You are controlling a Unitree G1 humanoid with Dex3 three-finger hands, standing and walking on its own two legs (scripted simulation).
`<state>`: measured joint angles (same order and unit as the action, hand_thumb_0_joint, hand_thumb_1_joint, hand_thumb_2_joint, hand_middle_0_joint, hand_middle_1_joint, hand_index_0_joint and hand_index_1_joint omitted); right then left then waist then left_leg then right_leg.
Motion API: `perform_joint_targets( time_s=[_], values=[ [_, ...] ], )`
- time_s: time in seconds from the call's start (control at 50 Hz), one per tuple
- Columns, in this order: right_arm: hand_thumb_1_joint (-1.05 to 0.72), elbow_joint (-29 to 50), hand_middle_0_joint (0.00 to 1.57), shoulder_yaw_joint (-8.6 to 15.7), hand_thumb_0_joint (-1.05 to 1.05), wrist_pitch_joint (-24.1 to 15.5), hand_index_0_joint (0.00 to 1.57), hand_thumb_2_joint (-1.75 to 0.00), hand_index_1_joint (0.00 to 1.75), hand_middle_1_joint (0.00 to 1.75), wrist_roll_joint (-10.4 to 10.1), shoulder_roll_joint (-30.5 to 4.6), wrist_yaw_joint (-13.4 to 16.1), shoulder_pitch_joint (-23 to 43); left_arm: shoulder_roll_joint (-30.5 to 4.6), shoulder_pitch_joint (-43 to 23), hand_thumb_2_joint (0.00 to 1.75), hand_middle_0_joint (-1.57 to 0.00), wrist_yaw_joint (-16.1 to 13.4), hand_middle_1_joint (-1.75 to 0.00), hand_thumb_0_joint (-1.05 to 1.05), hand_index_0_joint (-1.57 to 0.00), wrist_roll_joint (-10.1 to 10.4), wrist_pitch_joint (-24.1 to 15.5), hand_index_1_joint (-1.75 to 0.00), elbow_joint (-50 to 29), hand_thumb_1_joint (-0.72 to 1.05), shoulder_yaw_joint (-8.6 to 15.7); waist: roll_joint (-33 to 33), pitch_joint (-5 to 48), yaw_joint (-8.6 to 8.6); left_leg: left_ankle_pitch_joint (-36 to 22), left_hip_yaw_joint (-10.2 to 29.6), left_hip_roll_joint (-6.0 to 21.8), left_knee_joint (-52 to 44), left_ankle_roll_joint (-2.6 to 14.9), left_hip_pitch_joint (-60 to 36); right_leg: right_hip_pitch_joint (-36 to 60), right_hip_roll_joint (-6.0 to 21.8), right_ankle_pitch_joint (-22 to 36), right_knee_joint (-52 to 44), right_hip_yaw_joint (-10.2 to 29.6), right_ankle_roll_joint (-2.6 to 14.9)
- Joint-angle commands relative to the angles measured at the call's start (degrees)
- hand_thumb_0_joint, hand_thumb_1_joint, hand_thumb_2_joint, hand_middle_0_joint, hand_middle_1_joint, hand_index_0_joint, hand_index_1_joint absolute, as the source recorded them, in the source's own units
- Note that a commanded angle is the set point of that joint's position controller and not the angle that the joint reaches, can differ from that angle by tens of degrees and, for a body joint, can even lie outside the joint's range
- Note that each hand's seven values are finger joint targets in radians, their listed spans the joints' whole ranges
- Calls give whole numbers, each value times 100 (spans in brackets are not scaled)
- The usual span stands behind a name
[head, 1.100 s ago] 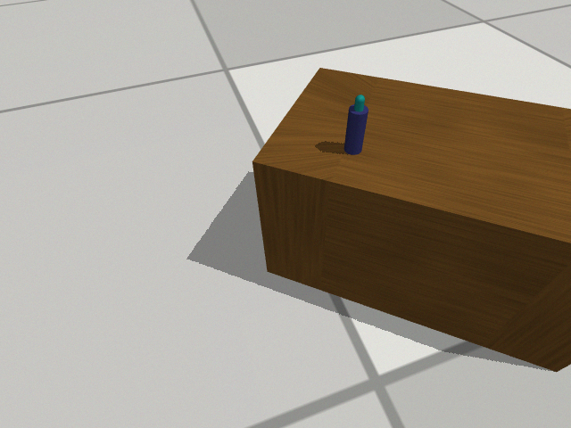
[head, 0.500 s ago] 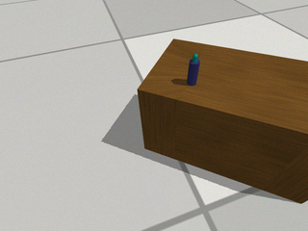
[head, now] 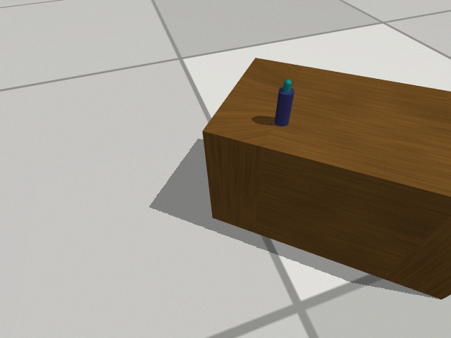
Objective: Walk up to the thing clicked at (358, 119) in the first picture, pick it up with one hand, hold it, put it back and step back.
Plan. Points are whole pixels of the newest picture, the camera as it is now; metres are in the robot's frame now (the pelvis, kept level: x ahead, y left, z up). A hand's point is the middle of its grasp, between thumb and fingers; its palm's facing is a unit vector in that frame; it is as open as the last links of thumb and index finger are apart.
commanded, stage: stand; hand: left
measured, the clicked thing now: (284, 102) +0.88 -0.15 -0.10
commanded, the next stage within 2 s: walk up in 0.02 s
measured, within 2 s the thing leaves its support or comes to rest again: neither
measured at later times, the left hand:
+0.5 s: hand (165, 334) +0.17 +0.16 -0.15, palm faces -0.17 -0.91 -0.38, open 7.4 cm
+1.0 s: hand (209, 214) +0.45 +0.09 -0.15, palm faces -0.38 -0.85 -0.36, open 7.4 cm
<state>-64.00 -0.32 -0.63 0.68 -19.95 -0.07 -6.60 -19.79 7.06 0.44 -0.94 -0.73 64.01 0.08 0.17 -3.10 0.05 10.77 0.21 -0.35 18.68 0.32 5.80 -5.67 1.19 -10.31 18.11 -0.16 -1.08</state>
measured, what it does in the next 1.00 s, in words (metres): walks ahead, turning right: right foot, then left foot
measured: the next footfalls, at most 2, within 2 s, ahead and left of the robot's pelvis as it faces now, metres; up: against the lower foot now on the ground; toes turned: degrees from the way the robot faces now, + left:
right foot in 0.34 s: +0.16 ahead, -0.24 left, +0.00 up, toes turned -13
left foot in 0.74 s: +0.31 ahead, -0.01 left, +0.00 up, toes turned -12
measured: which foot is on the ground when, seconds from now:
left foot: down 0.00-0.36, up 0.38-0.72, down 0.74-1.00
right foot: down 0.00-0.06, up 0.08-0.32, down 0.34-0.76, up 0.78-1.00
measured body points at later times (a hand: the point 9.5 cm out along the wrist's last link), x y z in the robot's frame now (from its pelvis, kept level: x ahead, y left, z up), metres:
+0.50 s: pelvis +0.09 -0.10 -0.02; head +0.09 -0.13 +0.42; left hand +0.18 +0.21 -0.13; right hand +0.09 -0.45 -0.15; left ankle +0.07 +0.03 -0.68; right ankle +0.12 -0.23 -0.75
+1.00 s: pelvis +0.26 -0.13 -0.01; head +0.29 -0.13 +0.43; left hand +0.47 +0.14 -0.13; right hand +0.16 -0.44 -0.11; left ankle +0.27 +0.00 -0.75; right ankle +0.29 -0.29 -0.70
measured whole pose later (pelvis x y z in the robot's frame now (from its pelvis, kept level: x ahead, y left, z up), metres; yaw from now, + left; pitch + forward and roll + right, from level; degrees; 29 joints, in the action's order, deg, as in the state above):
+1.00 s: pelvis +0.26 -0.13 -0.01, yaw -19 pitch -3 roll +0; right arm -48.1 2.6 -4.9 1.3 -22.9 -1.5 -23.5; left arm -25.6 13.8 3.2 -0.3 -2.5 47.3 3.8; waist 2.9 -6.1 3.4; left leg 18.9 -6.4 3.2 29.9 -0.2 8.2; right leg -28.6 1.4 -19.9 51.6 2.3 1.3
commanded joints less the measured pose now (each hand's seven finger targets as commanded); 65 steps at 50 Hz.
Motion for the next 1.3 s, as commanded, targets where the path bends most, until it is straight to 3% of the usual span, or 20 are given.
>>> perform_joint_targets(
  time_s=[0.0,0.04,0.08,0.24,0.32,0.34,0.36,0.38,0.5,0.64,0.7,0.72,0.74,0.78,0.86,0.92,1.08,1.12,1.14,1.28],
  values=[
    [-90,646,20,684,0,-277,20,-90,30,30,97,-1818,49,-287,-1574,48,90,-20,84,-30,0,-20,-118,-38,-30,-835,90,555,-12,747,260,1484,583,763,0,513,-986,-894,121,-1128,609,388,394],
    [-90,518,20,934,0,-340,20,-90,30,30,134,-2243,87,-894,-1421,-486,90,-20,229,-30,0,-20,-186,102,-30,-1056,90,582,-839,-53,607,3004,1997,2186,-1016,1227,-1457,-3171,85,-1777,2680,105,221],
    [-90,808,20,967,0,-393,20,-90,30,30,120,-2217,99,-661,-1488,-347,90,-20,299,-30,0,-20,-173,117,-30,-1211,90,643,-345,-350,413,2576,2164,2608,-1141,1386,-515,-3122,403,-1598,3373,655,221],
    [-90,1445,20,939,0,-447,20,-90,30,30,227,-1871,-46,73,-1320,486,90,-20,596,-30,0,-20,-97,46,-30,-1328,90,745,-1094,-251,-95,1352,-128,1514,-394,809,584,-1230,454,-576,1929,-76,183],
    [-90,1556,20,775,0,-282,20,-90,30,30,242,-1475,-68,-156,-1717,1877,90,-20,422,-30,0,-20,-132,-77,-30,-890,90,949,661,276,-626,2243,-822,817,2305,550,2026,980,-133,-556,1557,-371,252],
    [-90,1650,20,615,0,-251,20,-90,30,30,192,-1073,-92,-345,-2128,2347,90,-20,306,-30,0,-20,-160,-113,-30,-902,90,1084,2130,201,-892,2747,-1025,225,3990,328,2794,1086,551,-2283,417,1067,527],
    [-90,1786,20,585,0,-203,20,-90,30,30,68,-1181,-140,-532,-2446,2050,90,-20,271,-30,0,-20,-122,-155,-30,-1212,90,1087,2127,63,-629,2564,-420,-101,4779,90,3130,291,1775,-3983,-1097,3970,1130],
    [-90,1721,20,737,0,-191,20,-90,30,30,105,-1701,-121,-457,-2611,1579,90,-20,283,-30,0,-20,-65,-152,-30,-1389,90,1084,1479,-426,-438,2429,28,236,4853,57,2763,-537,2094,-4493,-1225,4564,1562],
    [-90,1420,20,688,0,-215,20,-90,30,30,19,-1560,-199,-1267,-1874,1045,90,-20,159,-30,0,-20,37,-258,-30,-1694,90,840,764,-77,-49,1223,89,661,3703,138,1880,-895,1114,-1779,-328,1986,1281],
    [-90,1839,20,769,0,-322,20,-90,30,30,137,-1466,-282,-965,-1930,1015,90,-20,191,-30,0,-20,13,-351,-30,-2019,90,788,586,-185,-55,703,-207,484,2100,27,1348,-1400,1114,-1828,-190,1684,1262],
    [-90,1601,20,896,0,-431,20,-90,30,30,146,-1542,-195,-1969,-1666,608,90,-20,186,-30,0,-20,-54,-312,-30,-2155,90,669,234,66,590,295,-369,218,1486,112,-573,-2663,649,-1854,1119,1108,911],
    [-90,1559,20,983,0,-494,20,-90,30,30,174,-1798,-134,-2314,-1284,893,90,-20,172,-30,0,-20,-47,-284,-30,-2159,90,560,-823,205,710,1344,530,637,652,273,-1152,-3242,75,-1875,2540,688,732],
    [-90,1678,20,1045,0,-558,20,-90,30,30,246,-2170,-95,-2388,-864,1185,90,-20,160,-30,0,-20,5,-287,-30,-2167,90,447,-1784,187,627,2876,2951,1987,-361,631,-1218,-3923,-794,-1942,4209,393,386],
    [-90,1931,20,1012,0,-571,20,-90,30,30,10,-2307,-107,-1598,-1680,1371,90,-20,79,-30,0,-20,-23,-275,-30,-1979,90,597,-731,-221,283,3396,3906,2748,-891,1380,-255,-3706,-203,-1822,4818,818,413],
    [-90,1926,20,811,0,-640,20,-90,30,30,10,-1772,-69,-1670,-1528,1218,90,-20,122,-30,0,-20,64,-346,-30,-1846,90,631,-737,-256,164,-1207,1346,1847,-14,1146,-259,-3195,120,-1143,4287,762,300],
    [-90,1984,20,768,0,-597,20,-90,30,30,26,-1771,-47,-1692,-1301,896,90,-20,222,-30,0,-20,128,-292,-30,-2044,90,563,-1028,-200,174,-2666,375,1556,263,1155,-161,-2743,67,-959,3424,304,216],
    [-90,2196,20,514,0,-249,20,-90,30,30,-92,-1293,3,-1397,-1482,1338,90,-20,26,-30,0,-20,39,-335,-30,-1646,90,668,206,623,-313,-1091,-668,767,2727,500,1490,565,-300,1384,1131,-290,417],
    [-90,2140,20,330,0,-130,20,-90,30,30,-103,-887,29,-1973,-1932,1547,90,-20,-88,-30,0,-20,56,-401,-30,-1809,90,742,1131,1166,-256,2165,-214,182,4164,175,2284,931,1835,1867,544,2846,1133],
    [-90,1991,20,508,0,2,20,-90,30,30,-78,-1386,99,-1935,-2089,1080,90,-20,-110,-30,0,-20,103,-359,-30,-1921,90,734,943,1075,-191,2676,112,393,4479,156,1933,245,2108,1012,532,3255,1758],
    [-90,1481,20,491,0,49,20,-90,30,30,-75,-1330,123,-1627,-1709,318,90,-20,-220,-30,0,-20,15,-250,-30,-1829,90,551,1016,633,24,1868,30,460,3104,56,1449,-1126,1188,1993,1051,1510,1330]
  ],
)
